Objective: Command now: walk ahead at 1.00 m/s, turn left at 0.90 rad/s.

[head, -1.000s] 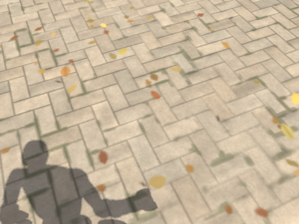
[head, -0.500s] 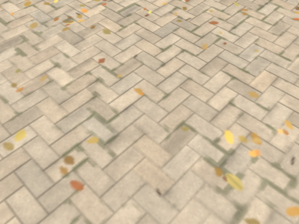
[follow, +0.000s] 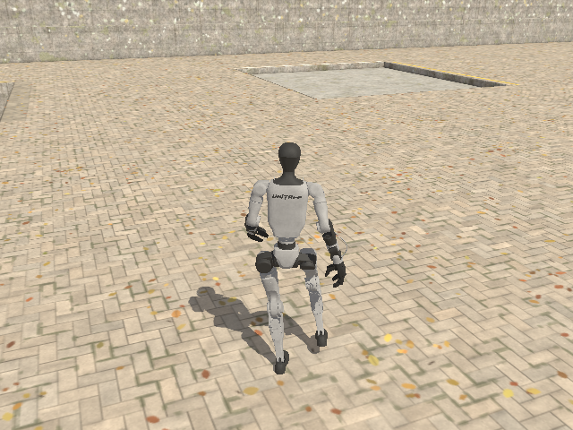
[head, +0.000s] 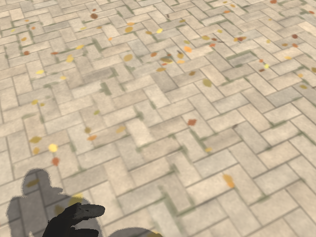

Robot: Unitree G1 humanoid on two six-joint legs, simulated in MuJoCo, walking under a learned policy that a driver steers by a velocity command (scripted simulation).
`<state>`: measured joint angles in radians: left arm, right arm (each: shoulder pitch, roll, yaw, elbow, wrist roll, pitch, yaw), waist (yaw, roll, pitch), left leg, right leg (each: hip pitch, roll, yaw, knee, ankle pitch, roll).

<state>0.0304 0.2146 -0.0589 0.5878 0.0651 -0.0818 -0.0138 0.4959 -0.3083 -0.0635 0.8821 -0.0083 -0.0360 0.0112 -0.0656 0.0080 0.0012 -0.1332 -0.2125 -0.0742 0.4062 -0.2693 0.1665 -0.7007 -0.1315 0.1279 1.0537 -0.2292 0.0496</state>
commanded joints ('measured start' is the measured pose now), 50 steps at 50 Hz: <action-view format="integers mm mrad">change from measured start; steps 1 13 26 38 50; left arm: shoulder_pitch -83 271 401 271 146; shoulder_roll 93 200 225 194 209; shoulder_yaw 18 117 121 93 107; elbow -80 39 226 27 -2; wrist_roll -30 -13 -33 8 -32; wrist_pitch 9 -2 -50 6 11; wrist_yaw -12 37 24 22 1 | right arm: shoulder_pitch -103 -251 -580 -188 -81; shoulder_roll -167 -115 -40 -158 -233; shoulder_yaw -48 -12 44 -33 -41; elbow -113 -234 -384 -205 -105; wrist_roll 14 -16 -22 -11 -2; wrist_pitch -40 -14 40 -7 -52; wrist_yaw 2 13 94 -26 -13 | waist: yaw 28 144 70 120 105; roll -6 -82 -50 -128 21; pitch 106 -118 121 31 -64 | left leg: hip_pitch -338 -690 -465 -27 95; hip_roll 179 230 199 345 288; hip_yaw -249 -6 272 -435 -213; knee -260 965 402 -166 63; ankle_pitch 195 -26 255 157 892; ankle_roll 109 -55 -11 228 23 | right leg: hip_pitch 254 827 665 8 491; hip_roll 48 -234 -58 -3 151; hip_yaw -130 396 -405 -43 -157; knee -310 -783 -881 265 -487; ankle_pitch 239 -394 865 -191 114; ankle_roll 14 -169 -45 11 -82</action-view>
